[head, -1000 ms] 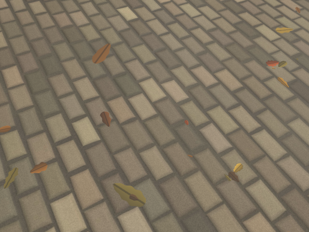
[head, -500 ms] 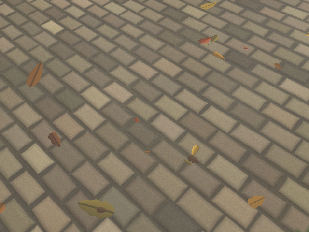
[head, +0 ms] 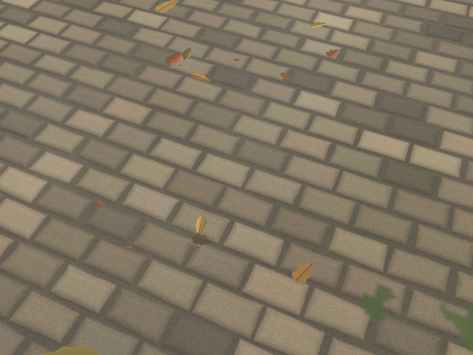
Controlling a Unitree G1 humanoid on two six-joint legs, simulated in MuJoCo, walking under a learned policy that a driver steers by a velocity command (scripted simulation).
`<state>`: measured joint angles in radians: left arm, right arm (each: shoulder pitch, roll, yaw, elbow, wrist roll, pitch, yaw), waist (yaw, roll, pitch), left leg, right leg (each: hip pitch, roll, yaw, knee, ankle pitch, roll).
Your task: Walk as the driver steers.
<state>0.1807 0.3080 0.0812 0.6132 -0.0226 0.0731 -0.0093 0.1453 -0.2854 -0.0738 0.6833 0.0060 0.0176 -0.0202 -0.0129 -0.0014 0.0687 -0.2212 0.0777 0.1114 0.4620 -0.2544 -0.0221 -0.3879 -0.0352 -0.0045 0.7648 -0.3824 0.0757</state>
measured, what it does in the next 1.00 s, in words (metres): walks ahead, turning right: right foot, then left foot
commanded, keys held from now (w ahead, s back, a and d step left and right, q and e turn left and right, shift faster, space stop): e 0.30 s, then w+e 0.50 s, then w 0.20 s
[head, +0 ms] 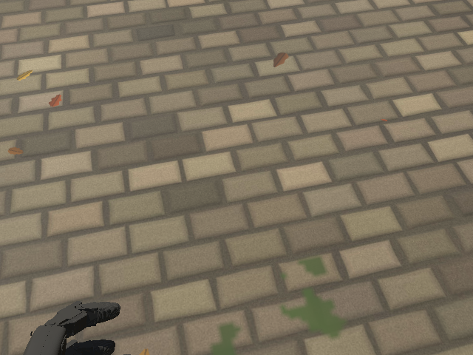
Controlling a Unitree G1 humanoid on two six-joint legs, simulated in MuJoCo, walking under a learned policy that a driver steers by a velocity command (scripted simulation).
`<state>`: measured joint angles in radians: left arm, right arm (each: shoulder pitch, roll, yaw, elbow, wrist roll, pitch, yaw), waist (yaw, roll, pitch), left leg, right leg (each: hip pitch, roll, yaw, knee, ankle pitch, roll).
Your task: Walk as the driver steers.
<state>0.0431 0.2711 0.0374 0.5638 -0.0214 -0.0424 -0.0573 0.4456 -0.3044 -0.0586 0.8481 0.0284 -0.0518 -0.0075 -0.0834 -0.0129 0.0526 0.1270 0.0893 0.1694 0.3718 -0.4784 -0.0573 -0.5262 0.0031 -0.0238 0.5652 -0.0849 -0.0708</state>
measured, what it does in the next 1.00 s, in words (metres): walks ahead, turning left: left foot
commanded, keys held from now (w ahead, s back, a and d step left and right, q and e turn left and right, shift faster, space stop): w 0.08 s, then w+q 0.72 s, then w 0.20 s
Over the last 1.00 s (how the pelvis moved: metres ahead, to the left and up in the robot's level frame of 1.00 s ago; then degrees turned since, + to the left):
0.20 -0.14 -0.02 -33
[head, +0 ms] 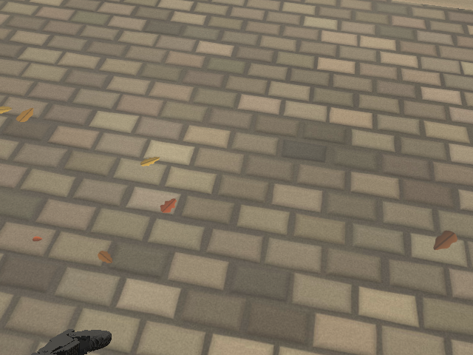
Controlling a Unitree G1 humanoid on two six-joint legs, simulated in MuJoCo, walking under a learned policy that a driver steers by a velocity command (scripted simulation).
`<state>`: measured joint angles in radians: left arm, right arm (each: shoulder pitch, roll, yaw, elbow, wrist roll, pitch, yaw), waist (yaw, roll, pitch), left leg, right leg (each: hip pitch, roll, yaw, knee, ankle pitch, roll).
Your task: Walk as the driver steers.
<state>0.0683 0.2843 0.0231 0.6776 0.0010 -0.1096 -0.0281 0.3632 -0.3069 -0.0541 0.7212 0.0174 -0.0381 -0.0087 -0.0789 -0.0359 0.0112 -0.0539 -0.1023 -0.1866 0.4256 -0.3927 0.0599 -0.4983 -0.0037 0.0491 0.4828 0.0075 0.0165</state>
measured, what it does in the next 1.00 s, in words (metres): walks ahead: right foot, then left foot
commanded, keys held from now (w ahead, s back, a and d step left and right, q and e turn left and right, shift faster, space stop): w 0.54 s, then w+e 0.46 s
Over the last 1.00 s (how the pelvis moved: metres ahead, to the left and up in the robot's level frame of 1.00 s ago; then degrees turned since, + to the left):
0.58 0.07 0.02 24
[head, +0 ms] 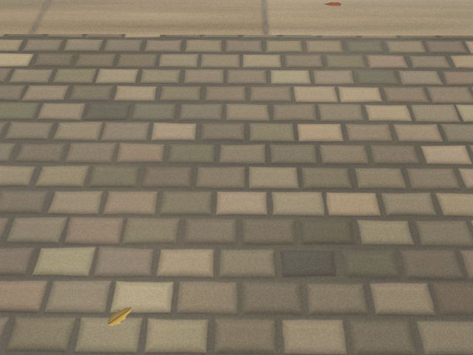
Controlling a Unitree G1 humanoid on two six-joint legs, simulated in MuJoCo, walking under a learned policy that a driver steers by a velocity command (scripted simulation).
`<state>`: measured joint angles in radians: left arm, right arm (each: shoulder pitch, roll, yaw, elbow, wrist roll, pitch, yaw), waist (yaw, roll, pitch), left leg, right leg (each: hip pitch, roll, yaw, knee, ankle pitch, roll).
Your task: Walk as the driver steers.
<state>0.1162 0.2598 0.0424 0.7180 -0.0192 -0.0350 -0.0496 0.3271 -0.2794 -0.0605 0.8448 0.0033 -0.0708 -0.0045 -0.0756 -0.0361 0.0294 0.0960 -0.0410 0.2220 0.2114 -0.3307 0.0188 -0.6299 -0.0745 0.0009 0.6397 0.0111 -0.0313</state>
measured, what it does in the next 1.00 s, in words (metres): walks ahead, turning right: right foot, then left foot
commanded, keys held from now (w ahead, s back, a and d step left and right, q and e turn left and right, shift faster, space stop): w+e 0.38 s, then w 0.62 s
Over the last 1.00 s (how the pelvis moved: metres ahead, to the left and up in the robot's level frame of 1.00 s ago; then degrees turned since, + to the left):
0.54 0.02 0.00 -10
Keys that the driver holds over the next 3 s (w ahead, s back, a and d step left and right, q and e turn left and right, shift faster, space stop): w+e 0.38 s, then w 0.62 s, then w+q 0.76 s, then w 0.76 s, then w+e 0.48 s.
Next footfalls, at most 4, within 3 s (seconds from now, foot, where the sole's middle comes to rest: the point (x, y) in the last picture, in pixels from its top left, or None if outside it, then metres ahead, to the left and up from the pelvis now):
0.08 right None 0.22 -0.11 -0.77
0.54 left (216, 339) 0.52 0.05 -0.77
1.08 right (318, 269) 0.71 -0.27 -0.77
1.60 left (246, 189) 1.04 -0.08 -0.77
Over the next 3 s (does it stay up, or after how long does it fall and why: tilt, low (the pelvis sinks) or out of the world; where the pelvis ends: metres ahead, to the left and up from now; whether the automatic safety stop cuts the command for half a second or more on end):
stays up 1.63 -0.09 0.01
